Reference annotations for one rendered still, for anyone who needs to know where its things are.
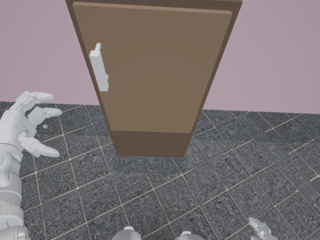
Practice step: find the robot left thigh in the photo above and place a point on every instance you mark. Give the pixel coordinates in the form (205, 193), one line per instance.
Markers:
(127, 234)

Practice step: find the cupboard door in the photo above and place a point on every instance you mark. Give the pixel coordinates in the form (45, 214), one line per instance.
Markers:
(159, 61)

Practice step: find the right robot hand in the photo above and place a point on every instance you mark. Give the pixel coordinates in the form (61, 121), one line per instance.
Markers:
(262, 229)

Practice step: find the handle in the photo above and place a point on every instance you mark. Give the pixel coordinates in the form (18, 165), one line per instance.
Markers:
(99, 69)

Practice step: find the robot left upper arm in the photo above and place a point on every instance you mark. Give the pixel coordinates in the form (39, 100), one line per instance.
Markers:
(15, 232)

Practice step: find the left robot hand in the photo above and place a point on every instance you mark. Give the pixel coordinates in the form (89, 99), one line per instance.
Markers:
(13, 123)

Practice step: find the robot left forearm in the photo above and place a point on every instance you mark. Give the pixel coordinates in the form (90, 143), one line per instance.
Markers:
(11, 213)

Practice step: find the robot left shin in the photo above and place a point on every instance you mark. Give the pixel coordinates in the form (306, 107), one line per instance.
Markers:
(128, 228)

